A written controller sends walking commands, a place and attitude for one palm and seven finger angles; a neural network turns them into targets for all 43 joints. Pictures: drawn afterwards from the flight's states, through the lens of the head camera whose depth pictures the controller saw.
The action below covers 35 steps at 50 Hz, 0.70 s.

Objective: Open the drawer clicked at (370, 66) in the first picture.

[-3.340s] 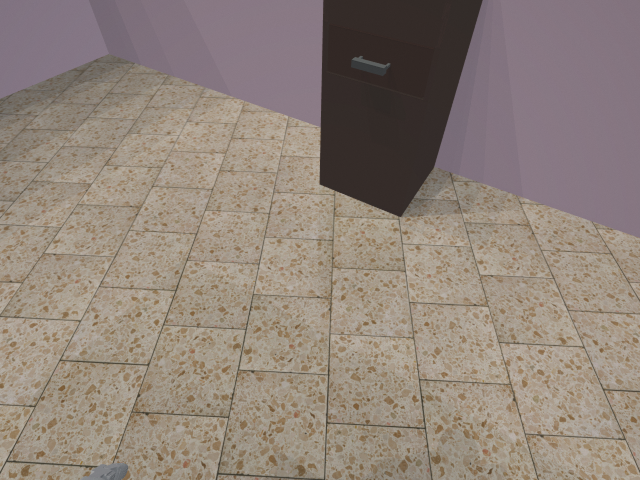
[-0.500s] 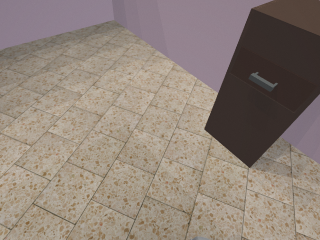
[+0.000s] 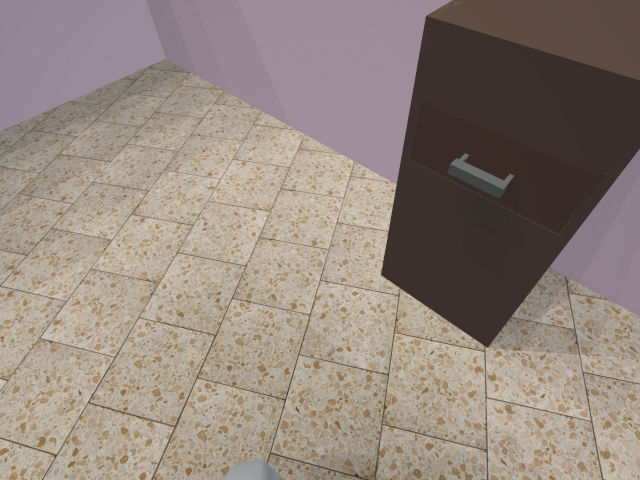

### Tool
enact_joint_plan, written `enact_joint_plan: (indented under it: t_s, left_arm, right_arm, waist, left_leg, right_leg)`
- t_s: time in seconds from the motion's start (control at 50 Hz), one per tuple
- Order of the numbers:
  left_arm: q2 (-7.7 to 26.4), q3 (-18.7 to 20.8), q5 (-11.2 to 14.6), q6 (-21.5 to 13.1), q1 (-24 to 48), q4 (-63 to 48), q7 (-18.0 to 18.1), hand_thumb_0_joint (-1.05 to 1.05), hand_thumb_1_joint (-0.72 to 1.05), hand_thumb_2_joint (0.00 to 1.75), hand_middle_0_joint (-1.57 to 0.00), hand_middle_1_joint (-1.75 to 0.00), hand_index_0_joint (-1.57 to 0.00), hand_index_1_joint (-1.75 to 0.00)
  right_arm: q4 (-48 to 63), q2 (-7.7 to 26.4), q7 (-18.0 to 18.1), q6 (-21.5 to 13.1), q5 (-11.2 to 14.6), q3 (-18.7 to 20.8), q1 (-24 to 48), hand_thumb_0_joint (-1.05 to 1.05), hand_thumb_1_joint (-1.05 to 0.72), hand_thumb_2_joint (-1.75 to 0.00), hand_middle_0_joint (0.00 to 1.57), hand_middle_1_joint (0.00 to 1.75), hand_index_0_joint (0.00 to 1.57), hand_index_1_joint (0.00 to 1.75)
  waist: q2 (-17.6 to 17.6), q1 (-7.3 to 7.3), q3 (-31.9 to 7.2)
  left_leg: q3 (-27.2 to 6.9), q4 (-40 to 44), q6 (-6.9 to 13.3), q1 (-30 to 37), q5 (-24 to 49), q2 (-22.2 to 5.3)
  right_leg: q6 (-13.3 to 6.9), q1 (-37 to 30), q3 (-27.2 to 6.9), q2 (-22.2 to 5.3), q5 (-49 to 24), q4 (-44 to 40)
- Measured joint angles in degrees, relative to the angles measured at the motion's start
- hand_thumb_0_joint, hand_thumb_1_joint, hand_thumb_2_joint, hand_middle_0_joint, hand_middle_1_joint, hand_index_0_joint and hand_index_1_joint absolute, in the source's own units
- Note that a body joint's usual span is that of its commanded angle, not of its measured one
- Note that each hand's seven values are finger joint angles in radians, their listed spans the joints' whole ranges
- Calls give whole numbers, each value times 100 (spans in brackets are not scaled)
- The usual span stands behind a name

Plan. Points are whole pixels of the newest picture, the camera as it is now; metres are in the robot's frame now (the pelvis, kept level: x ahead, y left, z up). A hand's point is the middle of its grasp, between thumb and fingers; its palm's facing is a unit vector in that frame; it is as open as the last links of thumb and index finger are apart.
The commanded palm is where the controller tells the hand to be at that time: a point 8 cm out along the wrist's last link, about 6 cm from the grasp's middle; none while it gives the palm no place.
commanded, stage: turn to face it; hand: left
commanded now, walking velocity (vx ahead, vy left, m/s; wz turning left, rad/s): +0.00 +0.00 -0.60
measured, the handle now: (481, 172) +0.74 -0.32 -0.11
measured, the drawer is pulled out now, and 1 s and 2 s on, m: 0.00 0.00 0.00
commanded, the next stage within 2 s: take the last steps up to it in 1.04 s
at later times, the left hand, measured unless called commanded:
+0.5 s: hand out of the picture +0.14 +0.26 -0.17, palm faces -0.22 -0.95 -0.21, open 7.4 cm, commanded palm none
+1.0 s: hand (250, 420) +0.23 +0.13 -0.16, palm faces -0.55 -0.80 -0.24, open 7.4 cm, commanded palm none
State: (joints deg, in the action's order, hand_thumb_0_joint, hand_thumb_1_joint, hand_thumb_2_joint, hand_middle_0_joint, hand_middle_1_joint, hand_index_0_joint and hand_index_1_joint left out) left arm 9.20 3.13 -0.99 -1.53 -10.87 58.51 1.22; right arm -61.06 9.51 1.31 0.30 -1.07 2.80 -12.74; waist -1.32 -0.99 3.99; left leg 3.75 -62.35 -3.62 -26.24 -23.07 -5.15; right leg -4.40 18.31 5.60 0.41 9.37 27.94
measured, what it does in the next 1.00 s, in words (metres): steps on the spot, turning right: left foot, then right foot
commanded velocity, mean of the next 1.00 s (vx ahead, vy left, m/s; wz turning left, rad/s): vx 0.00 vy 0.00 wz -0.48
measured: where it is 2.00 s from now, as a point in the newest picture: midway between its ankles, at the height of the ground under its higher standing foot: outside the picture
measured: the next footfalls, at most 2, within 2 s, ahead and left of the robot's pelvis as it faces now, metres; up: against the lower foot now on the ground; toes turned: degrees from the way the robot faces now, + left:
left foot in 0.28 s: +0.10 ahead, +0.14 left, +0.00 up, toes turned -6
right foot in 0.74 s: +0.00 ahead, -0.09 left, +0.00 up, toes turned -34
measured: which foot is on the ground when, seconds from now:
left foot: up 0.00-0.26, down 0.28-0.74, up 0.76-1.00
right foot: down 0.00-0.28, up 0.30-0.72, down 0.74-1.00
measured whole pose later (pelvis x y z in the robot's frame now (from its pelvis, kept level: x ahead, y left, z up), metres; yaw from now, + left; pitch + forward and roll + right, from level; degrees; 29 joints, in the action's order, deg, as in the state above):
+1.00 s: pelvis +0.03 +0.03 +0.00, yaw -33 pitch +0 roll +0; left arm 11.2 2.3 -1.3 1.8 -7.5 52.8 0.5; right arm -55.5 13.2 1.1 2.9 -0.9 3.3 -12.2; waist -1.3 -2.4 3.7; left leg 3.1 -56.9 -5.2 -26.5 -24.1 -5.5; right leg -0.8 14.3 1.2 0.1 15.6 30.3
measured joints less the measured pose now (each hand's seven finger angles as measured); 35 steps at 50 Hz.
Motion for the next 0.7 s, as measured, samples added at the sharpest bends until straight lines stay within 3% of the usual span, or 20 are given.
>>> enact_joint_plan:
  t_s: [0.12, 0.22, 0.28, 0.34, 0.4, 0.46, 0.58, 0.7]
  left_arm:
    - [68, 51, -33, 193, -193, -24, -73, 0, 92, 90, -21, -30, -21, -30]
    - [180, 125, -40, 325, -298, -144, -115, 0, 91, 90, -21, -30, -21, -30]
    - [294, 173, 5, 413, -349, -229, -120, 0, 90, 90, -21, -30, -21, -30]
    - [429, 247, -18, 523, -287, -262, -158, 0, 90, 90, -20, -30, -20, -30]
    - [553, 323, -56, 552, -257, -331, -237, 0, 90, 90, -20, -30, -20, -30]
    - [624, 345, -52, 576, -254, -381, -257, 0, 91, 90, -20, -30, -20, -30]
    - [641, 306, -38, 671, -84, -410, -259, 0, 91, 90, -20, -30, -20, -30]
    - [520, 184, -35, 582, 289, -532, -264, 1, 91, 90, -20, -30, -20, -30]
  right_arm:
    - [433, 43, -28, 79, -1, 10, 539, 1, -91, -90, 20, 30, 20, 30]
    - [682, 76, -10, 67, 53, -3, 724, 1, -91, -90, 20, 30, 20, 30]
    - [798, 86, 28, -23, 72, -31, 703, 1, -91, -90, 20, 30, 20, 30]
    - [875, 44, 31, -22, 13, -85, 615, 1, -91, -90, 20, 30, 20, 30]
    - [884, 22, 44, 15, -9, -121, 488, 1, -91, -90, 20, 30, 20, 30]
    - [852, 17, 47, -1, -6, -114, 366, 1, -91, -90, 20, 30, 20, 30]
    - [752, 20, 8, -37, -10, -52, 113, 1, -91, -90, 20, 30, 21, 30]
    - [565, 191, -66, 15, -34, 70, -110, 1, -90, -90, 20, 30, 21, 30]
  waist:
    - [84, 183, -101]
    - [237, 356, -159]
    - [337, 361, -204]
    - [460, 349, -132]
    - [480, 341, -91]
    - [440, 314, -67]
    - [312, 166, 45]
    - [80, -67, 171]
  left_leg:
    - [-142, 888, -97, -131, 158, 12]
    - [-165, 1992, -36, 422, 90, 232]
    - [-69, 3070, 118, 981, 638, 330]
    - [173, 3068, 466, 1091, 729, 305]
    - [406, 3328, 538, 1302, 766, 210]
    - [633, 3500, 549, 1442, 801, 115]
    - [1077, 3506, 508, 1551, 708, -116]
    - [1467, 3061, 327, 1433, 437, -446]
  right_leg:
    - [52, -37, -370, 172, -70, -164]
    - [184, 40, -712, 261, -8, -24]
    - [324, 197, -902, 331, 125, 280]
    - [516, 679, -841, 294, 1362, 1755]
    - [677, 1119, -643, 128, 1342, 3281]
    - [805, 1209, -553, -79, 1188, 3850]
    - [900, 849, -358, -402, 1417, 3191]
    - [704, 166, -75, -366, 1434, 1508]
